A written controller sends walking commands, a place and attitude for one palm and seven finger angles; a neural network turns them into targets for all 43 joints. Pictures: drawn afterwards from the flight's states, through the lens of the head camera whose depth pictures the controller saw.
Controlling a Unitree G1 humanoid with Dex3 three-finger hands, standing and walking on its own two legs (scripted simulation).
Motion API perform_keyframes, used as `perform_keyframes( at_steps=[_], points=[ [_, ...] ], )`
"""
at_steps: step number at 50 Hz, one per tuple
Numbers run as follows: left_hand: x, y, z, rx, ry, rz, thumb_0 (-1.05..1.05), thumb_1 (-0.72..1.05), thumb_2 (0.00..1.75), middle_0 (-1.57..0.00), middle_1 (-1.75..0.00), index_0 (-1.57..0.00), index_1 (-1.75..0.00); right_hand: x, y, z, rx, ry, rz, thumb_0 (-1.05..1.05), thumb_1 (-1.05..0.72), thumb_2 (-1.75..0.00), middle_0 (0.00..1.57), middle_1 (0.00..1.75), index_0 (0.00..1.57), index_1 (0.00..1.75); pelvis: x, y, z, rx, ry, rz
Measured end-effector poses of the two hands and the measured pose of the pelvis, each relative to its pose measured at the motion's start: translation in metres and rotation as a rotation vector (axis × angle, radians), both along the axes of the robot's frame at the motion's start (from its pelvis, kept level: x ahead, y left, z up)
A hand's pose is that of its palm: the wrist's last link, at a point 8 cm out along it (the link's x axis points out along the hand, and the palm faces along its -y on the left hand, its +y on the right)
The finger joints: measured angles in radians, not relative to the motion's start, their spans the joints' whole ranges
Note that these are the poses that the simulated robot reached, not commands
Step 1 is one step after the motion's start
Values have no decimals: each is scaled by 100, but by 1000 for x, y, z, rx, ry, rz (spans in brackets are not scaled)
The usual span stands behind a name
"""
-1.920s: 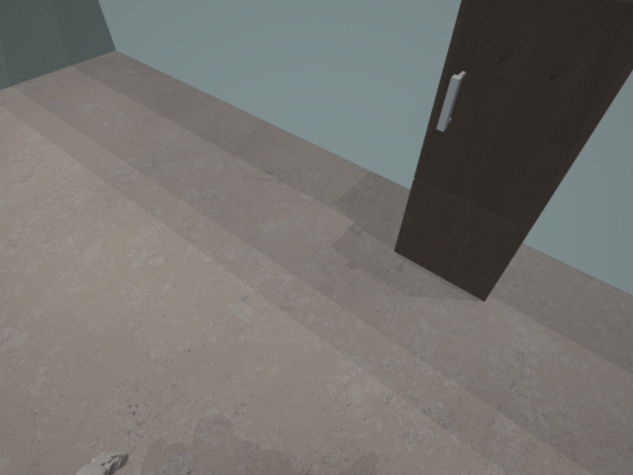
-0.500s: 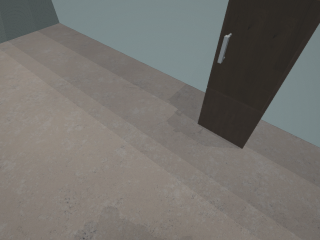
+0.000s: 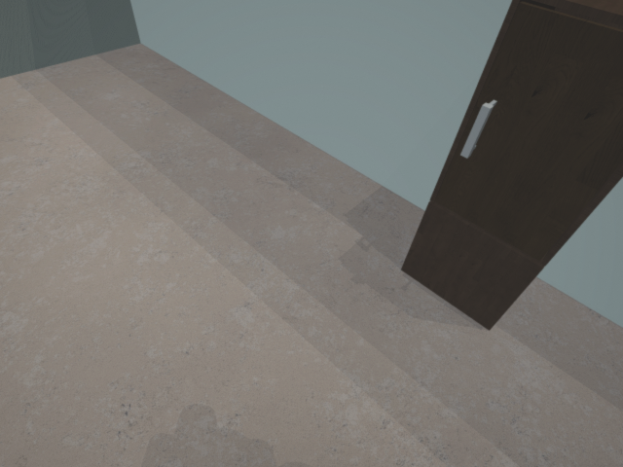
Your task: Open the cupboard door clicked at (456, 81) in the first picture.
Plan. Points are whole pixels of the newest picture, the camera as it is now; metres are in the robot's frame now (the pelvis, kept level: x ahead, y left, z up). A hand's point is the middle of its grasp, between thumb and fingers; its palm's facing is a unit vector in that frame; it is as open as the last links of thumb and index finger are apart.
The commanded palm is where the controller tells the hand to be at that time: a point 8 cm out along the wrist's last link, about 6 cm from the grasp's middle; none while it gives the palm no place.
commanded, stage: walk to a spot facing it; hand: left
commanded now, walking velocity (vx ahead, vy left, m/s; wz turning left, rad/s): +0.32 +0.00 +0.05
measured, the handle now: (479, 129) +0.95 -0.41 -0.04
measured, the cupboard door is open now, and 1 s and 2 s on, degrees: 0 0 0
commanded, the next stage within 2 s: turn to face it in 0.14 s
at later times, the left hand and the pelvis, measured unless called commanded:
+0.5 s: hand (233, 392) +0.27 +0.13 -0.17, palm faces +0.00 -0.98 -0.21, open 7.3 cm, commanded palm none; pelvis +0.18 -0.04 -0.01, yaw -2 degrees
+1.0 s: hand (201, 358) +0.32 +0.20 -0.17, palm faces -0.23 -0.95 -0.21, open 7.4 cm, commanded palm none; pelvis +0.22 +0.00 +0.01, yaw -20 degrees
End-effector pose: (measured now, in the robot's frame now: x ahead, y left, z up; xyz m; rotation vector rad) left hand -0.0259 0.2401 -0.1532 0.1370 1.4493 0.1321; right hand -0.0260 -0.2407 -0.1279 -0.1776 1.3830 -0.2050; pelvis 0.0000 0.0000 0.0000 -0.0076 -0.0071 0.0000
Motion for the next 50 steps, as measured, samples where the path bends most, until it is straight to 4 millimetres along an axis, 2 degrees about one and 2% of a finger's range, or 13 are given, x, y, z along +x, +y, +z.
perform_keyframes(
  at_steps=[4, 9, 12, 16, 19, 21, 25, 29, 32, 35, 38, 41, 50],
  points=[
    [34, -1, 9, -12, -12, 4, 1, 90, 90, -20, -30, -20, -30, -12, 25, 7, 39, 94, -33, 0, -90, -89, 20, 30, 20, 29, 26, 3, 9, -2, 4, 25],
    [104, -8, 14, -15, -94, 4, 1, 90, 90, -20, -30, -20, -30, -16, 43, 11, 83, 216, -73, 0, -90, -89, 20, 30, 20, 29, 62, 0, 10, 1, 3, 33],
    [155, -18, 13, -17, -143, -20, 1, 90, 90, -20, -30, -20, -30, -7, 44, 7, 99, 259, -102, 0, -90, -89, 20, 30, 20, 29, 87, -6, 6, 8, -1, 22],
    [228, -37, 8, -8, -215, -66, 0, 91, 90, -20, -30, -20, -30, 20, 34, -7, 112, 288, -138, 0, -90, -89, 20, 30, 20, 29, 127, -19, -6, 13, -10, 4],
    [270, -49, 1, 12, -282, -76, 0, 90, 90, -20, -30, -20, -30, 54, 16, -26, 112, 285, -147, 0, -90, -89, 20, 30, 20, 30, 157, -32, -20, 15, -23, -11],
    [284, -55, 3, 17, -299, -69, 0, 90, 90, -20, -30, -20, -30, 88, 1, -32, 93, 229, -140, 0, -90, -89, 20, 30, 20, 29, 166, -37, -20, 7, -35, -16],
    [290, -58, 11, 36, -266, -61, 0, 91, 90, -20, -30, -20, -30, 175, -25, -29, 50, 39, -97, 0, -91, -89, 20, 30, 20, 29, 178, -42, -10, 9, -37, -43],
    [292, -51, 17, 56, -217, -83, -1, 92, 90, -21, -30, -20, -30, 252, -39, -17, 26, -152, -65, 0, -91, -90, 20, 30, 20, 29, 186, -42, -3, 17, -16, -80],
    [295, -44, 18, 55, -194, -98, 0, 92, 90, -21, -30, -20, -30, 291, -41, -6, 17, -251, -52, 0, -91, -90, 20, 30, 19, 29, 192, -39, -2, 20, -3, -117],
    [299, -36, 18, 48, -181, -107, 0, 91, 90, -21, -30, -20, -30, 313, -39, 3, 5, -306, -50, 0, -91, -90, 20, 30, 19, 29, 198, -32, -1, 21, 6, -154],
    [304, -25, 15, 37, -175, -115, 0, 91, 90, -21, -30, -20, -30, 321, -33, 9, -16, -325, -60, 0, -91, -90, 20, 30, 20, 29, 203, -22, -2, 16, 14, -186],
    [313, -11, 7, 25, -167, -132, 0, 90, 90, -21, -30, -20, -30, 315, -25, 12, -46, -324, -89, 0, -91, -90, 20, 30, 20, 29, 208, -9, -4, 9, 20, -217],
    [356, 7, 16, 20, -137, -267, 0, 90, 90, -20, -30, -20, -30, 246, -8, 22, -80, -191, -240, 0, -90, -89, 20, 30, 20, 29, 218, 4, 9, -12, 12, -343]
  ],
)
